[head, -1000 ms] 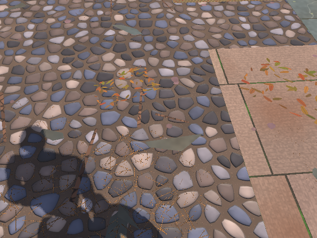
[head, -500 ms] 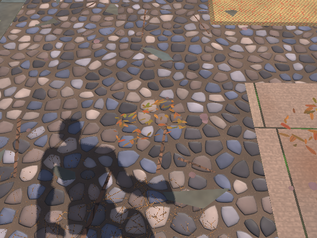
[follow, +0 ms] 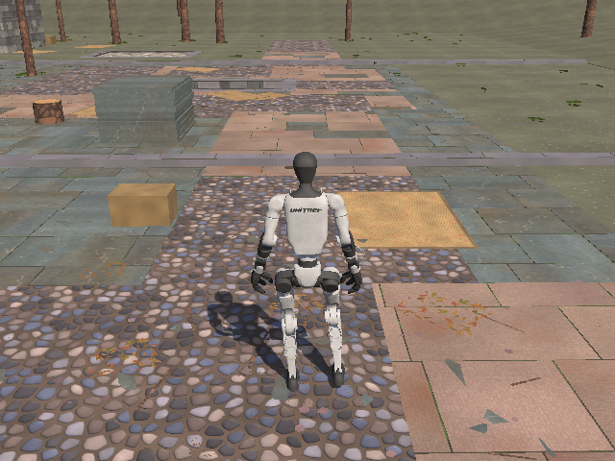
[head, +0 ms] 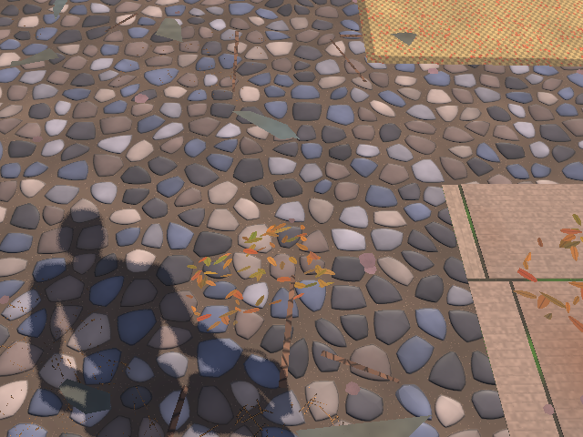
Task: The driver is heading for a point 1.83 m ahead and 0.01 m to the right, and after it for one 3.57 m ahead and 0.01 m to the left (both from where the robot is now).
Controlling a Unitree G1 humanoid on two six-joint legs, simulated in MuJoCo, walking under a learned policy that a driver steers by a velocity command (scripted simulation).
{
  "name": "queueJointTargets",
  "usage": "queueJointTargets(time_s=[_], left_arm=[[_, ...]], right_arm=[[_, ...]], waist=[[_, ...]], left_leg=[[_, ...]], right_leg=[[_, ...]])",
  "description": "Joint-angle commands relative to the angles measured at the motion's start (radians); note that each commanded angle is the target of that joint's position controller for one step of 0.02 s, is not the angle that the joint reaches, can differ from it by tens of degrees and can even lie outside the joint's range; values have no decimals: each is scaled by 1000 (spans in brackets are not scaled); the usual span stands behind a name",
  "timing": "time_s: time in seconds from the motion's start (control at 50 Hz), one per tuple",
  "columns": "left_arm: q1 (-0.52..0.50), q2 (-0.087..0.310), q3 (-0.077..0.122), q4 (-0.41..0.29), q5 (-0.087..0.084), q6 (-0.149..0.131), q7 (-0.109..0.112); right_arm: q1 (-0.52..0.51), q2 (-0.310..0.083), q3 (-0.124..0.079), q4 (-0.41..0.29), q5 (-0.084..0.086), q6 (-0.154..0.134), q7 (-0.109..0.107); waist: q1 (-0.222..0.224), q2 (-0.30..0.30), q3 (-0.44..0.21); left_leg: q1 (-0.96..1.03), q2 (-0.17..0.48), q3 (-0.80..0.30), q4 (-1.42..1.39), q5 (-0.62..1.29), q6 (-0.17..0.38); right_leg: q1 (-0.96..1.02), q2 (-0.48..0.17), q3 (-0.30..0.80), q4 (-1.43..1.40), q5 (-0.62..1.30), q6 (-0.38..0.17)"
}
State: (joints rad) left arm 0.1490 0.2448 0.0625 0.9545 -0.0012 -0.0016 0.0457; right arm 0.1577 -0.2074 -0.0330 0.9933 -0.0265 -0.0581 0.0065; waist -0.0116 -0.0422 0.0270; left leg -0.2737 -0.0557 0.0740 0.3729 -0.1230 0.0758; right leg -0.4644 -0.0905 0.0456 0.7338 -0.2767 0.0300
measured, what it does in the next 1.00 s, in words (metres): steps on the spot: right foot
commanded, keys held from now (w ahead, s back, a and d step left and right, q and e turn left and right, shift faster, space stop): no key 1.00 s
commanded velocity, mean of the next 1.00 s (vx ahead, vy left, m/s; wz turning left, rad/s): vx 0.02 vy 0.00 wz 0.00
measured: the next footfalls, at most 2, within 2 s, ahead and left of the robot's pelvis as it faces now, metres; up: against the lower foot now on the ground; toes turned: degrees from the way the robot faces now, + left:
right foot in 0.08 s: +0.10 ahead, -0.16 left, +0.00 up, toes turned -1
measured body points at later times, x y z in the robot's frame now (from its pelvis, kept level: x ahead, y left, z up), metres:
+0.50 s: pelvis +0.06 -0.02 +0.00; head +0.07 -0.02 +0.45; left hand +0.12 +0.23 -0.15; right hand +0.13 -0.28 -0.15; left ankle +0.05 +0.08 -0.74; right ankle +0.06 -0.16 -0.74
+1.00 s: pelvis +0.05 -0.02 +0.00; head +0.06 -0.02 +0.45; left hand +0.09 +0.23 -0.16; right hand +0.09 -0.27 -0.15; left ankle +0.05 +0.08 -0.74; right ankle +0.06 -0.16 -0.74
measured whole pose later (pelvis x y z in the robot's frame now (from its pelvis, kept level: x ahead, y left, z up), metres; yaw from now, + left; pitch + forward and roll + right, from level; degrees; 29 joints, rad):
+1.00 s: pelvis +0.05 -0.02 +0.00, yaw +0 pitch -1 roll +0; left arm 0.19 0.20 0.04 1.13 0.00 0.01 0.05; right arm 0.20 -0.20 -0.02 1.10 0.00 0.00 -0.03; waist 0.00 0.00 0.04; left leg -0.18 -0.01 0.05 0.47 -0.26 0.03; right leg -0.20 -0.04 0.00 0.47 -0.24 0.03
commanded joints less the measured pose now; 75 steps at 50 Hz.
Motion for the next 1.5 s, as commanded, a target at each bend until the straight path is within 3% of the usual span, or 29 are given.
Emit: queueJointTargets(time_s=[0.02,0.06,0.08,0.1,0.12,0.14,0.16,0.3,0.48,1.0,1.5], left_arm=[[80,73,18,-4,2,14,3],[71,70,17,3,16,8,0],[70,89,18,2,25,5,0],[66,137,24,0,20,3,3],[49,159,33,18,3,2,0],[47,110,27,23,0,-2,-7],[39,84,19,29,7,-7,-10],[40,88,14,67,2,-22,-7],[36,82,8,100,2,-10,-2],[69,58,-8,161,4,1,7],[143,38,-19,176,0,-3,11]], right_arm=[[-61,-147,-22,-52,9,3,-14],[-51,-123,-12,-39,22,11,-15],[-16,-107,-6,-27,19,12,-14],[26,-105,-8,-21,9,10,-12],[64,-103,-12,-17,14,15,-15],[26,-114,-12,-17,13,21,-20],[7,-111,-12,-22,17,28,-24],[-1,-113,-16,-1,22,44,-27],[13,-116,-18,37,24,56,-32],[67,-97,-6,87,23,51,-40],[136,-77,2,85,27,49,-39]], waist=[[39,134,-96],[52,108,-52],[43,77,-40],[2,6,-35],[-34,-79,-28],[-4,-60,-18],[-2,-53,-22],[8,0,-72],[11,42,-52],[13,45,10],[12,42,16]], left_leg=[[-52,258,-178,-150,10,131],[-75,215,-178,-128,-174,77],[-80,187,-174,-105,-218,38],[-100,132,-142,-60,-236,4],[-63,79,-87,-61,-201,-16],[2,72,-64,-28,-161,-27],[30,76,-60,-10,-122,-27],[92,93,-63,40,86,-19],[103,98,-64,45,113,-29],[63,105,-81,-15,-57,-28],[65,100,-80,-14,-20,-23]], right_leg=[[215,6,-18,-106,63,-6],[284,16,-31,-267,152,-25],[317,-19,5,-315,232,-37],[342,-59,34,-304,327,-55],[279,-38,25,-297,198,-70],[215,-16,17,-323,117,-58],[200,-11,13,-335,120,-45],[270,7,-10,-292,302,-41],[284,24,-26,-289,299,-43],[260,42,-44,-331,147,-24],[248,43,-44,-332,156,-22]])
Keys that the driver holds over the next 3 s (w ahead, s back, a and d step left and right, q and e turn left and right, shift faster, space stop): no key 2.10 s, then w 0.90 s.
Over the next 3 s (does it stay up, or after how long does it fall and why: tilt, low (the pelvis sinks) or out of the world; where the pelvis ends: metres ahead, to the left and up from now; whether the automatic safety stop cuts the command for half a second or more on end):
stays up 0.41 -0.06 -0.02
